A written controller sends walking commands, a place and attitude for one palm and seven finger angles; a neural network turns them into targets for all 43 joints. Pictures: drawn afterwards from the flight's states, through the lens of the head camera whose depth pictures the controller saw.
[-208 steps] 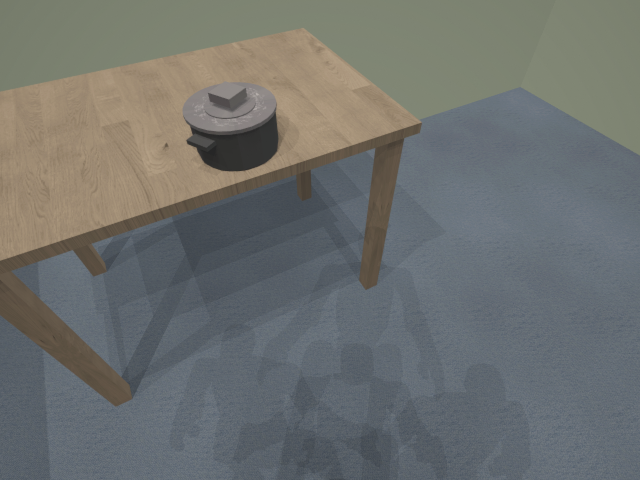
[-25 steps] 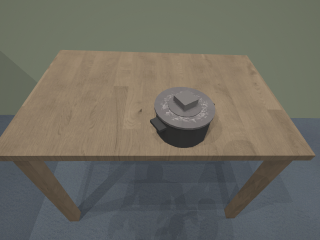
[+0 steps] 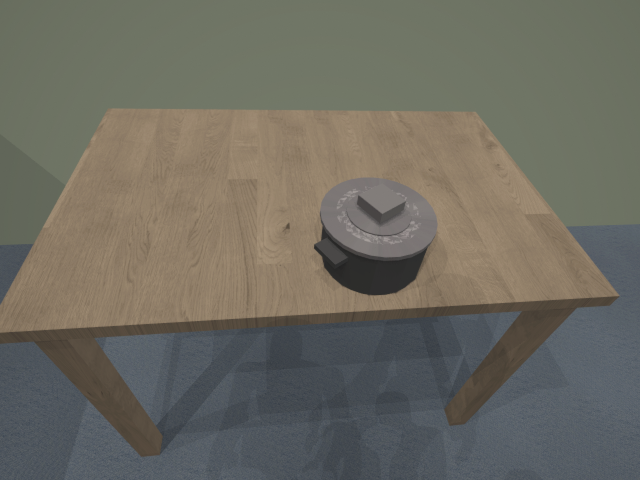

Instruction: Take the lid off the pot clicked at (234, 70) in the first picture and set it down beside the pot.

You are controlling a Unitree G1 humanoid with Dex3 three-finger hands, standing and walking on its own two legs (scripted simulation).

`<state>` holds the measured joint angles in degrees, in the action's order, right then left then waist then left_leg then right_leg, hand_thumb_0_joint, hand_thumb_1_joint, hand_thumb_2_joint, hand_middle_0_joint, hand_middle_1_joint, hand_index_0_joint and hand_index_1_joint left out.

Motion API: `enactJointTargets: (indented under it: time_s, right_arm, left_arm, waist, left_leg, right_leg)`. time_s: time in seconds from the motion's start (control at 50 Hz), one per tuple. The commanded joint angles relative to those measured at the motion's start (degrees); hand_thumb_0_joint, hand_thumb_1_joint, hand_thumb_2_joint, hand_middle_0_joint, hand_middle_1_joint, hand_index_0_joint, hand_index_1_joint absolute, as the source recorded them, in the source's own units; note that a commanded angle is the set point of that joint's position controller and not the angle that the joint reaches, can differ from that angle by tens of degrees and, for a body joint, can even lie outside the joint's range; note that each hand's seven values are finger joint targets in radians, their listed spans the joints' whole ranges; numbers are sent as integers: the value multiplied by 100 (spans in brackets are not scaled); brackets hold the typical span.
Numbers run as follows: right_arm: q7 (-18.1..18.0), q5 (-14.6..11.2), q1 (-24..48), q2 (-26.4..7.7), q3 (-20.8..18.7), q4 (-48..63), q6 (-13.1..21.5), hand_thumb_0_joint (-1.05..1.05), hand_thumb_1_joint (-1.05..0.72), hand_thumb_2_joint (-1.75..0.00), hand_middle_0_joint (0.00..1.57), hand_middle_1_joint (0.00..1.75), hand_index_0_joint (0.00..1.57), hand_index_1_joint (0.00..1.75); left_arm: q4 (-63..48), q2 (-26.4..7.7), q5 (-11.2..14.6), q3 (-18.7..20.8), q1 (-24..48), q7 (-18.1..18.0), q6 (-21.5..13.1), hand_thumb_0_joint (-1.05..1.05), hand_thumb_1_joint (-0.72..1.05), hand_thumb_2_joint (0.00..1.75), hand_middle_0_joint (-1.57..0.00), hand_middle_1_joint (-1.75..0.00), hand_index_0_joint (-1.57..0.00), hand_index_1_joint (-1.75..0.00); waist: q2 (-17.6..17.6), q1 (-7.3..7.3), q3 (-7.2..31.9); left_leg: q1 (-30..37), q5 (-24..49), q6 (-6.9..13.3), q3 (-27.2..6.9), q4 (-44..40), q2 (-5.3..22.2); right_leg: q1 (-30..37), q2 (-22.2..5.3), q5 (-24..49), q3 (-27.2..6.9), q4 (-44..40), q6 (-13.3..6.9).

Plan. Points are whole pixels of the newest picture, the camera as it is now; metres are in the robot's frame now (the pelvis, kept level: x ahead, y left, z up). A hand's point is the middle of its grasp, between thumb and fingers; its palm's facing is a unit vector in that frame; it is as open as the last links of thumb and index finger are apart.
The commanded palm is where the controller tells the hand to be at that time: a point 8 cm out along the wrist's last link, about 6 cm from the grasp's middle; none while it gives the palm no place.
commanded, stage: come to a stop and stand still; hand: left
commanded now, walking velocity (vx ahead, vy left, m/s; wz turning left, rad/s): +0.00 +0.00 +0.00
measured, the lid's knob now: (381, 202) +0.51 -0.07 +0.08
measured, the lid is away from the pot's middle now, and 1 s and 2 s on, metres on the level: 0.00 0.00 0.00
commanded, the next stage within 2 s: look again from close up in 1.58 s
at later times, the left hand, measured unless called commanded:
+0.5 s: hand out of the picture -0.12 +0.24 -0.21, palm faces +0.20 -0.97 -0.17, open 7.4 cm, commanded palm none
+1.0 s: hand out of the picture +0.09 +0.29 -0.16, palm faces -0.06 -0.98 -0.20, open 7.4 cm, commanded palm none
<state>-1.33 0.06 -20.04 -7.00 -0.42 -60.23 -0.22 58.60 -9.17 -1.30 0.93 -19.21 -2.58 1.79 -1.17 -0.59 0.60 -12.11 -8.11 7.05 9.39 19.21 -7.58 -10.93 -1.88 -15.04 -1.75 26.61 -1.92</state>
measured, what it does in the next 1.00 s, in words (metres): steps to the left: left foot, then right foot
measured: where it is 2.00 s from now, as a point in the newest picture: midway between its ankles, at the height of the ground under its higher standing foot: outside the picture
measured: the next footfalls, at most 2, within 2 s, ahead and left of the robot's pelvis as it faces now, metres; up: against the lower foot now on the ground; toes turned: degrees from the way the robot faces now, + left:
left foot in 0.54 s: -0.01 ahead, +0.21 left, +0.00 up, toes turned -3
right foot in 1.00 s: +0.00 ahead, -0.02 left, +0.00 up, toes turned +0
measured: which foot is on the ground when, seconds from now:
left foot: down 0.00-0.40, up 0.42-0.52, down 0.54-1.00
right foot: down 0.00-0.52, up 0.54-0.98, down 1.00-1.00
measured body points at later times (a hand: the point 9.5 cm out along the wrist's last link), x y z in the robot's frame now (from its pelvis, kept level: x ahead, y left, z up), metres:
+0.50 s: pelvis -0.03 +0.08 -0.02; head -0.04 +0.14 +0.43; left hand -0.13 +0.29 -0.20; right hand +0.03 -0.17 -0.14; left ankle -0.06 +0.13 -0.65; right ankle +0.01 -0.12 -0.74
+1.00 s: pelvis -0.04 +0.11 +0.00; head -0.01 +0.13 +0.45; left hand +0.09 +0.34 -0.14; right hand -0.09 -0.11 -0.14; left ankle -0.05 +0.21 -0.74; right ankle -0.04 -0.02 -0.74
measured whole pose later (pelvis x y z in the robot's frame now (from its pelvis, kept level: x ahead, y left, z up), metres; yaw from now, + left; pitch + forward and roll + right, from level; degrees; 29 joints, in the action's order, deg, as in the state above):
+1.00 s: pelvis -0.04 +0.11 +0.00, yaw -1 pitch +2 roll +0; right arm -2.0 0.9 -23.1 -6.9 -0.5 -59.1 0.8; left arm 52.6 -12.7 -0.7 1.5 -8.1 -0.9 1.0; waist -3.0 -3.2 -0.8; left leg -13.3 -14.5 2.1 -1.2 26.2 -3.2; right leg -14.3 -0.6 -13.0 -2.2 26.0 -0.9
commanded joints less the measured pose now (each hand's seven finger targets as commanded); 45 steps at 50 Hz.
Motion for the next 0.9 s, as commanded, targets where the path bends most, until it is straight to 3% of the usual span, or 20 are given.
enactJointTargets:
  time_s: [0.0, 0.16, 0.24, 0.28, 0.32, 0.36, 0.38, 0.4, 0.42, 0.44, 0.48, 0.5, 0.52, 0.54, 0.56, 0.58, 0.62, 0.64, 0.76, 0.88]
  right_arm:
    - [-38, 9, -95, -816, -202, 233, 109, 0, -90, -90, 20, 30, 20, 30]
    - [-32, -62, 253, -776, -247, 291, 23, 0, -90, -90, 20, 30, 20, 30]
    - [-21, -87, -338, -549, -290, 147, -58, 0, -90, -90, 20, 30, 20, 30]
    - [-24, 33, -712, -635, -277, 129, 18, 0, -90, -90, 20, 30, 20, 30]
    - [-98, 37, 38, -991, -344, 420, 30, 0, -90, -90, 20, 30, 20, 30]
    - [-83, -11, 1613, -1286, -462, 864, -133, 0, -90, -90, 20, 30, 20, 30]
    - [-86, -216, 2404, -1254, -576, 1041, -278, 0, -90, -90, 20, 30, 20, 30]
    - [-93, -320, 1445, -868, -644, 1087, -317, 0, -90, -90, 20, 30, 20, 30]
    - [-58, -184, 73, -799, -754, 1064, -376, 0, -90, -90, 20, 30, 20, 30]
    - [58, 1, -436, -521, -548, 896, -144, 0, -90, -90, 20, 30, 20, 30]
    - [-27, 64, -953, -301, -280, 522, 42, 0, -90, -90, 20, 30, 20, 30]
    - [-47, 51, -1092, -213, -152, 224, 103, 0, -90, -90, 20, 30, 20, 30]
    - [-80, 102, -1123, -263, -124, 346, 172, 0, -90, -90, 20, 30, 20, 30]
    - [-66, 189, -932, -730, -232, 616, 118, 0, -90, -90, 20, 30, 20, 30]
    - [-212, 241, -477, -1079, -267, 824, 154, 0, -90, -90, 20, 30, 20, 30]
    - [-259, 206, -174, -1202, -245, 861, 140, 0, -90, -90, 20, 30, 20, 30]
    - [-244, 233, 241, -972, -243, 999, 189, 0, -90, -90, 20, 30, 20, 30]
    - [-229, 210, 194, -956, -280, 897, 231, 0, -90, -90, 20, 30, 20, 30]
    - [-171, 159, -304, -787, -288, 615, 304, 0, -90, -90, 20, 30, 20, 30]
    - [-133, 162, -529, -960, -260, 446, 217, 0, -90, -90, 20, 30, 20, 30]
  left_arm:
    - [-66, -367, -19, 68, -763, -44, -98, 0, 90, 90, -20, -30, -20, -30]
    - [221, -362, -13, 176, -1534, -75, -172, 0, 90, 90, -20, -30, -20, -30]
    - [-73, -361, 29, 150, -348, -116, -201, 0, 90, 90, -20, -30, -20, -30]
    - [-154, -186, 17, 79, -315, -92, -150, 0, 90, 90, -20, -30, -20, -30]
    - [202, -512, -29, 267, -1650, -88, -51, 0, 90, 90, -20, -30, -20, -30]
    - [872, -835, -29, 661, -3832, -121, 3, 0, 90, 90, -20, -30, -20, -30]
    - [1064, -1048, -40, 847, -4670, -226, -52, 0, 90, 90, -20, -30, -20, -30]
    - [107, -864, -30, 549, -1795, -319, -82, 0, 90, 90, -20, -30, -20, -30]
    - [-779, -733, -96, 498, 467, -383, -284, 0, 90, 90, -20, -30, -20, -30]
    - [-977, -692, -218, 336, 1086, -257, -442, 0, 90, 90, -20, -30, -20, -30]
    - [-763, -592, -202, 412, 508, -237, -212, 0, 90, 90, -20, -30, -20, -30]
    - [-613, -345, -120, 261, -33, -200, -175, 0, 90, 90, -20, -30, -20, -30]
    - [-611, -318, -116, 228, -604, -166, -163, 0, 90, 90, -20, -30, -20, -30]
    - [-609, -230, -39, 268, -796, -110, -156, 0, 90, 90, -20, -30, -20, -30]
    - [-663, -347, -4, 322, -693, -132, 1, 0, 90, 90, -20, -30, -20, -30]
    - [-655, -423, -39, 301, -250, -144, 53, 0, 90, 90, -20, -30, -20, -30]
    - [-679, -639, -96, 307, 31, -33, -16, 0, 90, 90, -20, -30, -20, -30]
    - [-661, -641, -102, 279, 94, 14, -16, 0, 90, 90, -20, -30, -20, -30]
    - [-850, -608, -84, 164, 422, 185, -51, 0, 90, 90, -20, -30, -20, -30]
    - [-937, -377, 24, 56, 827, 193, -101, 0, 90, 90, -20, -30, -20, -30]
  waist:
    - [115, 145, -524]
    - [-109, 338, -600]
    - [-916, -341, -516]
    - [347, -397, -440]
    - [1315, 424, -601]
    - [1111, 1692, -858]
    - [-1309, 2379, -914]
    - [-3796, 748, -721]
    - [-2732, -543, -559]
    - [-427, -1164, -51]
    - [655, -722, -575]
    - [2226, -408, -1101]
    - [2157, -182, -663]
    - [1310, -68, -124]
    - [1475, 153, 32]
    - [2157, 102, -503]
    - [502, 308, -1268]
    - [317, 315, -1204]
    - [549, 47, -562]
    - [632, -104, -74]
  left_leg:
    - [-3, -1836, -951, -1966, -1199, 1589]
    - [168, -1102, -1668, -1452, -793, 1093]
    - [1364, -1551, -931, -1788, 1273, 1161]
    - [895, -2399, -976, -2591, -313, 1730]
    - [-568, -1918, -1984, -2612, -1983, 1750]
    - [-2363, 600, -3753, -1002, -1268, 621]
    - [-2627, -355, -4181, -117, 2977, -671]
    - [-1734, -3857, -2004, -2424, 8366, 416]
    - [-1299, -3598, 2237, -3766, 9628, 1163]
    - [-384, -2555, 1585, -2733, 6671, 1182]
    - [69, -1418, -1590, -1764, 911, 1077]
    - [-159, 301, -985, -1129, 35, 638]
    - [-173, 2000, -570, -1547, 225, 1118]
    - [-771, 2385, -177, -2496, 524, 1896]
    - [-517, 1727, 12, -4115, 163, 2499]
    - [-1067, 367, 50, -4981, -257, 2658]
    - [-1368, -948, 459, -4519, -326, 2407]
    - [-1224, -1250, 506, -4244, -375, 2323]
    - [-168, -1206, 436, -3226, -639, 2011]
    - [224, 696, 101, -2573, -264, 1817]
  right_leg:
    - [-618, -94, -294, 10, -108, -90]
    - [-500, -278, -502, 153, -704, -187]
    - [-2751, -1112, -1500, -853, -617, -481]
    - [-2635, -272, -1193, -185, 690, -82]
    - [-874, 287, -1246, 378, 1673, 180]
    - [1706, 375, -1736, 1257, 480, -42]
    - [1847, -1057, -900, 354, -1575, -844]
    - [-1632, -2898, -373, -2338, -1279, -1468]
    - [-3095, -3287, -413, -2534, -1110, -1580]
    - [-3101, -2232, -942, -1148, -1014, -790]
    - [-2499, -989, -522, -236, 1683, -140]
    - [-2417, -86, -1551, 32, 2926, -47]
    - [-2011, 383, -1874, 161, 3994, 100]
    - [-1729, 432, -1951, -22, 4860, 17]
    - [-2263, 495, -1850, -398, 5287, 190]
    - [-2658, 290, -1448, -858, 5380, 238]
    - [-2962, 232, -888, -735, 5253, 192]
    - [-2924, 193, -696, -763, 5032, 159]
    - [-2533, 179, -532, -343, 3422, 121]
    - [-930, 258, -700, 161, 674, 165]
